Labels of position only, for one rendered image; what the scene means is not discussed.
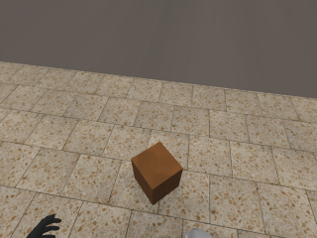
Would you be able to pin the left robot hand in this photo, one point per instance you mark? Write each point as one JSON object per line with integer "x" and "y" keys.
{"x": 43, "y": 227}

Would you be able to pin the carton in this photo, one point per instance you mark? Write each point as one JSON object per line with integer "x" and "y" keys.
{"x": 157, "y": 172}

